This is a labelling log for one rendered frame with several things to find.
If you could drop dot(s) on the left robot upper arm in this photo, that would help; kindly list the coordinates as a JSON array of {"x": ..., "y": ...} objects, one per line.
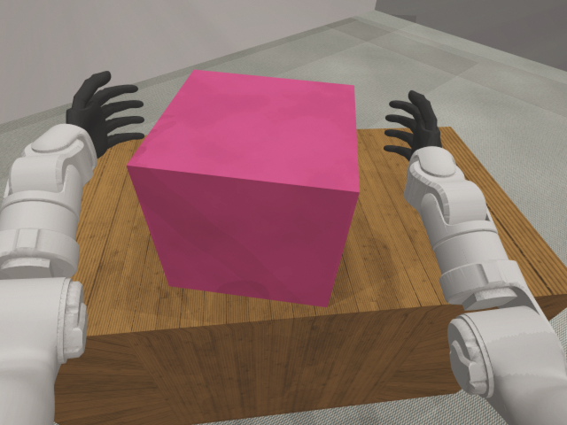
[{"x": 43, "y": 322}]

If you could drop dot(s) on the left robot hand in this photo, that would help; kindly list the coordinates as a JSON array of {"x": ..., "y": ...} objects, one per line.
[{"x": 87, "y": 113}]

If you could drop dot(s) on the carton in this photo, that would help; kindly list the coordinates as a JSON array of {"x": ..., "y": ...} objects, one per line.
[{"x": 248, "y": 185}]

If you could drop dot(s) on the right robot hand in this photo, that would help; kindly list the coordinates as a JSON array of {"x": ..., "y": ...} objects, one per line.
[{"x": 424, "y": 125}]

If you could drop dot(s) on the pedestal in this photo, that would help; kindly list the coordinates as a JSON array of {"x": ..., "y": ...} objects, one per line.
[{"x": 162, "y": 355}]

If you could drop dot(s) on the right robot forearm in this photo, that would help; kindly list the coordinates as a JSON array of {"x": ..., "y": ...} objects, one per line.
[{"x": 476, "y": 271}]

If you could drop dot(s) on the left robot forearm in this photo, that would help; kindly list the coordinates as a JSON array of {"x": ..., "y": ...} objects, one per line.
[{"x": 42, "y": 205}]

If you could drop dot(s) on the right robot upper arm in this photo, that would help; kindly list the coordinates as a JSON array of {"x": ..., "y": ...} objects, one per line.
[{"x": 510, "y": 357}]

